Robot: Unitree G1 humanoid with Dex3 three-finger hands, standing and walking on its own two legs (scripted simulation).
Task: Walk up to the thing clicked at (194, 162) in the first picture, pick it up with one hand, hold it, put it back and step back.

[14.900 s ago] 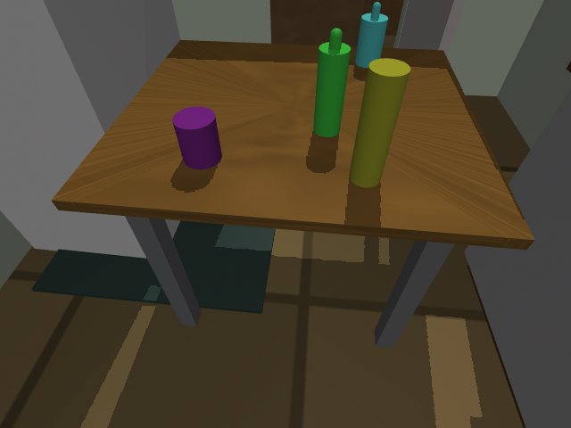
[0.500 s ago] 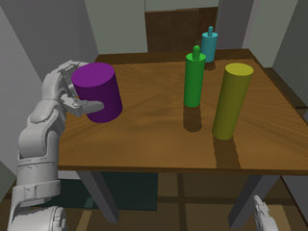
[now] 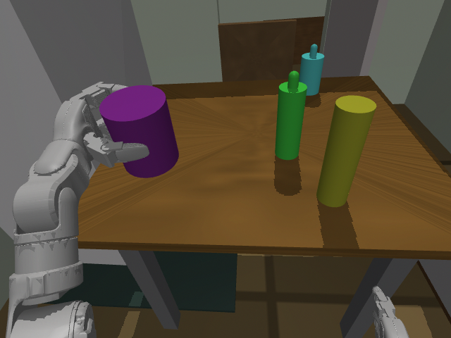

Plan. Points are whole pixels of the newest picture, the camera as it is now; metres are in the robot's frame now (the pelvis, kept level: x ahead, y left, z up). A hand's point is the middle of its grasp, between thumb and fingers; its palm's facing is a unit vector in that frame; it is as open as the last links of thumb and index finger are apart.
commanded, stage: hold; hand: left
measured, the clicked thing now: (143, 126) +0.37 +0.14 +0.26
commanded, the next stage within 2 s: none
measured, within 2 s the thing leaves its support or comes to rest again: neither
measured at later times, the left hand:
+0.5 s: hand (116, 116) +0.34 +0.16 +0.30, palm faces +0.05 -1.00 -0.02, open 11.9 cm
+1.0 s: hand (112, 120) +0.34 +0.16 +0.29, palm faces +0.06 -1.00 -0.02, open 11.9 cm
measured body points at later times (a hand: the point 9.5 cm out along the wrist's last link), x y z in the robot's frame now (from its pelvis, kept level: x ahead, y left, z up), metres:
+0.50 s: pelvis +0.00 +0.00 +0.00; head -0.04 -0.04 +0.45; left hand +0.34 +0.21 +0.30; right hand +0.17 -0.26 -0.07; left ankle -0.01 +0.12 -0.73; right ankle +0.05 -0.13 -0.73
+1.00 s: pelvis +0.00 +0.00 +0.00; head -0.05 -0.03 +0.45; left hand +0.33 +0.22 +0.30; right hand +0.17 -0.26 -0.07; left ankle -0.01 +0.12 -0.73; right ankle +0.05 -0.13 -0.73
